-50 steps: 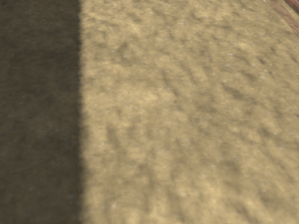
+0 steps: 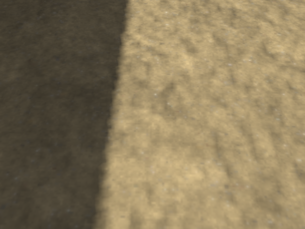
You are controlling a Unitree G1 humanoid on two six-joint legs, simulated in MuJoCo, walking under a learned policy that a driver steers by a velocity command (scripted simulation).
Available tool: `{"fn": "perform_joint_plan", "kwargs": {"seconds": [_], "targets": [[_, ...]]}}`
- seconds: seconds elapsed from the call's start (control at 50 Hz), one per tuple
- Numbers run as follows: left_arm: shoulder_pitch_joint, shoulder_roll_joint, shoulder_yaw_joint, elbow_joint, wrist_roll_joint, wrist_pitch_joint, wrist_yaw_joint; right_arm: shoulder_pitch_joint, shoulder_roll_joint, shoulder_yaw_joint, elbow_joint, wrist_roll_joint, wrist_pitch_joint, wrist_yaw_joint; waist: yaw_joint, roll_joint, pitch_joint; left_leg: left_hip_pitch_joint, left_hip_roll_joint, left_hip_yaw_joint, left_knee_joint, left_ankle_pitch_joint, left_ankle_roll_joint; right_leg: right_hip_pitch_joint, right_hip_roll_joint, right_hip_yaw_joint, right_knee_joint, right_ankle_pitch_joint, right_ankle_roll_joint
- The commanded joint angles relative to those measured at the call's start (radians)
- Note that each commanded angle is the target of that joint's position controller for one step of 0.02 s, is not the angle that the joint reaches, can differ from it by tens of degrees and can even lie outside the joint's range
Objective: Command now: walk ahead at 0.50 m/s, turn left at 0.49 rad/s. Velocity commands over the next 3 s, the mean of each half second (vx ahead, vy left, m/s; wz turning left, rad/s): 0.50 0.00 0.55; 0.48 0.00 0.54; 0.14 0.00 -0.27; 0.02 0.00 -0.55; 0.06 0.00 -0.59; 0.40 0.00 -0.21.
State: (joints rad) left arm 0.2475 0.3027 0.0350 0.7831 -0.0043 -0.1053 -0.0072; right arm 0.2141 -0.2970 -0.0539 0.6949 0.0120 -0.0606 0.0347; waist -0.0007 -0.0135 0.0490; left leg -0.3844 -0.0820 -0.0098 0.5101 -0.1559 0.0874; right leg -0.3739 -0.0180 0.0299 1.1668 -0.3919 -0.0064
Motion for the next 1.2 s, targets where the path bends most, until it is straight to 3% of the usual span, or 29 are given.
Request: {"fn": "perform_joint_plan", "kwargs": {"seconds": [0.02,0.08,0.18,0.28,0.32,0.34,0.36,0.38,0.4,0.42,0.44,0.46,0.5,0.58,0.7,0.78,0.82,0.84,0.86,0.88,0.9,0.92,0.94,0.96,0.98,1.0,1.1,1.14,1.2], "targets": [[-0.037,0.127,0.034,-0.109,0.018,-0.024,0.004,0.041,-0.121,-0.034,-0.075,-0.012,-0.009,-0.013,0.0,0.054,-0.118,0.311,0.266,-0.405,-0.262,0.198,0.209,-0.27,-0.079,0.065,-0.054,0.082,0.013],[-0.049,0.089,0.025,-0.119,0.024,0.002,0.008,0.054,-0.145,-0.043,-0.068,-0.001,-0.011,-0.029,0.012,0.056,-0.082,0.2,0.236,-0.321,-0.293,0.276,0.215,-0.253,-0.069,0.034,-0.184,0.141,0.06],[-0.237,0.049,0.009,-0.164,0.015,-0.003,0.0,0.121,-0.168,-0.052,-0.038,0.008,0.003,-0.052,-0.056,0.085,-0.044,0.119,0.16,-0.253,-0.28,0.151,0.136,-0.152,-0.002,0.021,-0.544,0.462,0.081],[-0.3,0.093,0.027,-0.188,0.0,-0.02,-0.015,0.172,-0.159,-0.054,-0.011,0.017,0.02,-0.058,-0.065,0.108,-0.043,0.238,0.209,-0.383,-0.18,0.071,0.108,-0.105,0.024,0.066,-0.68,0.423,0.047],[-0.248,0.114,0.041,-0.177,-0.003,-0.028,-0.015,0.155,-0.158,-0.057,-0.014,0.013,0.027,-0.06,-0.032,0.139,-0.051,0.268,0.219,-0.425,-0.118,0.112,0.092,-0.037,0.025,0.059,-0.704,0.337,0.015],[-0.167,0.129,0.054,-0.156,0.0,-0.033,-0.01,0.14,-0.139,-0.051,-0.02,0.012,0.03,-0.058,0.013,0.138,-0.086,0.254,0.186,-0.412,-0.047,0.158,0.07,0.083,0.024,0.04,-0.75,0.343,-0.012],[-0.046,0.165,0.068,-0.141,0.015,-0.037,-0.003,0.13,-0.09,-0.032,-0.035,0.004,0.027,-0.053,0.072,0.099,-0.198,0.183,0.135,-0.36,0.144,0.137,0.039,0.305,-0.072,0.111,-0.727,0.329,-0.065],[0.085,0.244,0.089,-0.128,0.031,-0.031,0.005,0.218,-0.028,-0.012,-0.056,0.008,0.021,-0.052,0.075,-0.098,-0.354,-0.097,0.006,-0.225,0.471,-0.137,-0.034,0.669,-0.292,0.425,-0.733,0.227,-0.186],[0.128,0.229,0.091,-0.097,0.008,-0.016,-0.005,0.281,-0.053,-0.007,-0.071,0.023,0.014,-0.053,0.053,-0.316,-0.392,-0.332,0.004,-0.172,0.686,-0.451,-0.06,0.76,-0.418,0.769,-0.831,-0.023,-0.27],[0.076,0.142,0.069,-0.116,-0.003,-0.011,-0.004,0.222,-0.144,-0.03,-0.051,0.03,0.017,-0.053,0.072,-0.172,-0.247,-0.404,0.069,-0.19,0.771,-0.376,-0.07,0.641,-0.386,0.689,-0.868,-0.147,-0.233],[0.033,0.107,0.058,-0.122,0.002,-0.002,0.0,0.134,-0.165,-0.037,-0.064,0.02,0.023,-0.053,0.077,-0.093,-0.144,-0.402,0.102,-0.15,0.781,-0.293,-0.077,0.516,-0.341,0.529,-0.877,-0.076,-0.192],[-0.007,0.088,0.05,-0.118,0.009,0.002,0.001,0.09,-0.152,-0.038,-0.076,0.01,0.026,-0.051,0.059,-0.057,-0.073,-0.378,0.13,-0.134,0.745,-0.234,-0.081,0.4,-0.296,0.415,-0.905,0.042,-0.178],[-0.042,0.066,0.042,-0.104,0.017,0.0,0.003,0.083,-0.115,-0.039,-0.084,0.013,0.034,-0.042,0.022,-0.096,-0.028,-0.309,0.178,-0.119,0.681,-0.17,-0.082,0.277,-0.236,0.263,-0.955,0.177,-0.16],[-0.032,0.102,0.058,-0.066,0.01,-0.014,0.002,0.04,-0.061,-0.026,-0.112,0.01,0.045,-0.035,0.016,-0.072,-0.015,-0.337,0.2,-0.095,0.575,-0.081,-0.101,0.257,-0.239,0.111,-1.014,0.35,-0.193],[-0.001,0.148,0.067,-0.024,0.002,0.003,0.008,-0.115,-0.032,-0.01,-0.147,0.01,0.024,-0.003,0.071,-0.038,0.008,-0.29,0.183,-0.019,0.253,0.183,-0.088,0.317,-0.212,-0.09,-1.014,0.48,-0.157],[0.049,0.183,0.077,0.009,-0.017,0.025,0.009,-0.203,-0.04,-0.011,-0.194,0.015,0.025,0.02,0.085,-0.04,0.035,-0.279,0.159,0.03,0.138,0.121,-0.048,0.427,-0.252,-0.141,-0.973,0.573,-0.134],[0.046,0.212,0.086,0.011,-0.026,0.038,0.014,-0.177,-0.07,-0.026,-0.202,0.009,0.03,0.024,0.047,-0.067,-0.001,-0.19,0.106,0.079,0.115,0.017,-0.008,0.469,-0.257,-0.181,-0.866,0.868,-0.113],[0.043,0.228,0.091,0.01,-0.03,0.045,0.018,-0.117,-0.098,-0.042,-0.194,0.005,0.035,0.022,0.005,-0.083,-0.047,-0.096,0.068,0.106,0.11,-0.03,0.016,0.474,-0.253,-0.201,-0.755,1.029,-0.102],[0.031,0.228,0.09,0.005,-0.034,0.052,0.023,0.019,-0.138,-0.067,-0.161,0.007,0.039,0.016,-0.077,-0.069,-0.119,0.093,0.026,0.121,0.058,0.002,0.051,0.423,-0.23,-0.23,-0.574,1.087,-0.079],[0.038,0.197,0.076,-0.005,-0.022,0.049,0.028,0.2,-0.2,-0.101,-0.114,0.011,0.049,-0.001,-0.163,-0.017,-0.209,0.396,0.044,0.04,0.029,0.037,0.095,0.226,-0.195,-0.237,-0.312,0.92,-0.042],[0.12,0.051,0.029,-0.061,0.029,0.032,0.015,0.209,-0.319,-0.118,-0.109,0.022,0.048,-0.017,-0.066,0.266,-0.28,0.753,0.318,-0.469,-0.003,-0.037,0.252,-0.239,-0.027,-0.216,0.06,-0.011,0.02],[0.08,0.096,0.023,-0.071,0.006,-0.003,0.001,0.21,-0.265,-0.093,-0.155,0.007,0.029,-0.013,-0.103,0.226,-0.47,0.82,0.46,-0.84,-0.173,-0.09,0.36,-0.36,0.05,0.022,0.245,-0.224,0.028],[0.002,0.167,0.043,-0.076,-0.039,-0.015,-0.009,0.167,-0.183,-0.067,-0.139,-0.012,0.017,-0.008,-0.122,0.131,-0.349,0.723,0.436,-0.645,-0.178,0.097,0.294,-0.409,-0.017,0.056,0.242,-0.132,0.018],[-0.017,0.151,0.035,-0.079,-0.04,-0.018,-0.007,0.111,-0.15,-0.054,-0.133,-0.012,0.01,-0.008,-0.082,0.083,-0.24,0.574,0.398,-0.473,-0.153,0.309,0.251,-0.378,-0.063,0.035,0.171,-0.067,0.012],[-0.022,0.141,0.035,-0.06,-0.019,-0.011,0.002,0.047,-0.116,-0.043,-0.129,-0.01,0.006,-0.008,-0.044,0.025,-0.178,0.441,0.354,-0.351,-0.145,0.459,0.211,-0.328,-0.101,0.027,0.093,-0.033,0.019],[-0.005,0.148,0.04,-0.048,-0.01,0.003,0.005,0.007,-0.09,-0.032,-0.129,-0.015,0.002,-0.01,-0.012,0.04,-0.154,0.34,0.33,-0.279,-0.166,0.542,0.194,-0.254,-0.12,0.029,0.046,-0.019,0.025],[0.053,0.068,0.025,-0.009,-0.003,0.06,0.016,-0.055,-0.102,-0.03,-0.064,-0.034,-0.023,-0.026,0.045,0.066,-0.113,0.155,0.281,-0.043,-0.259,0.694,0.169,-0.118,-0.094,0.018,-0.167,0.166,0.072],[0.013,0.053,0.019,-0.016,-0.003,0.059,0.011,-0.07,-0.096,-0.027,-0.046,-0.039,-0.019,-0.036,0.027,0.085,-0.106,0.161,0.244,0.042,-0.267,0.646,0.136,-0.088,-0.082,0.008,-0.309,0.31,0.07],[-0.069,0.064,0.023,-0.052,-0.007,0.057,-0.003,-0.045,-0.118,-0.033,-0.012,-0.038,-0.001,-0.049,-0.016,0.083,-0.096,0.24,0.27,0.061,-0.263,0.598,0.126,-0.107,-0.066,-0.004,-0.428,0.401,0.063]]}}
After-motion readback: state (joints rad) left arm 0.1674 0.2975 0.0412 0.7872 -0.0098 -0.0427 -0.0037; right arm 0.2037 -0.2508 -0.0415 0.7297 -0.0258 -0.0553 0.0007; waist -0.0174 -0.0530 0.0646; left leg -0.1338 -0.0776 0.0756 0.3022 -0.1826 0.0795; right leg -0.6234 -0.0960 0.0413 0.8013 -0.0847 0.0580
